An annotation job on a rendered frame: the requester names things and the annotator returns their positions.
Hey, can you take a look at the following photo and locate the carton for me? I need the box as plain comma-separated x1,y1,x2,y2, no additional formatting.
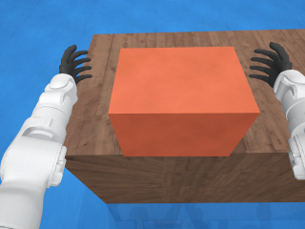
108,47,260,156

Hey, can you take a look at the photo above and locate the right robot forearm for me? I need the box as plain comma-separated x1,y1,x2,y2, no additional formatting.
273,70,305,138

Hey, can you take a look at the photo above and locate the pedestal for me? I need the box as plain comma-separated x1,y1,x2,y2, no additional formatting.
63,29,305,204

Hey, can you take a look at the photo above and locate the robot left upper arm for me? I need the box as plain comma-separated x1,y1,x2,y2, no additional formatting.
0,135,67,229

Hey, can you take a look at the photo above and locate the robot right hand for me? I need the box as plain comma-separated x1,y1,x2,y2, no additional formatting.
249,42,293,88

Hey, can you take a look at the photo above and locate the left robot forearm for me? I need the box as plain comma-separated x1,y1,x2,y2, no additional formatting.
0,73,78,181

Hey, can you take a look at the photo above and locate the robot left hand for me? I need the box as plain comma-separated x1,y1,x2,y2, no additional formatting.
59,44,92,86

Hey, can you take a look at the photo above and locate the robot right upper arm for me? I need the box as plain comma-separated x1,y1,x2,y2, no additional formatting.
288,134,305,180

